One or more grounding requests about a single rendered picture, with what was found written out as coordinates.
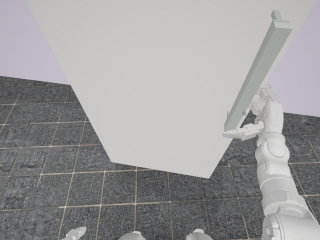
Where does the fridge door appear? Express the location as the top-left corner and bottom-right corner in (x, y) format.
(26, 0), (316, 179)

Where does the robot right forearm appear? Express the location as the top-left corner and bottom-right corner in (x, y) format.
(255, 132), (320, 227)

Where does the robot left hand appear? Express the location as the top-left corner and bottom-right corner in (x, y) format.
(61, 226), (87, 240)

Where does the robot right shin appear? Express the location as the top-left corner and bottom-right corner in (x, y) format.
(193, 228), (204, 234)

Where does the right robot upper arm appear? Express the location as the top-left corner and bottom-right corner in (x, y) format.
(261, 213), (320, 240)

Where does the robot right hand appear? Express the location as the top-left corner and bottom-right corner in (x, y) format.
(222, 84), (284, 141)

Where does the handle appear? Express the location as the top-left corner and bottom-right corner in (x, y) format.
(224, 10), (293, 131)

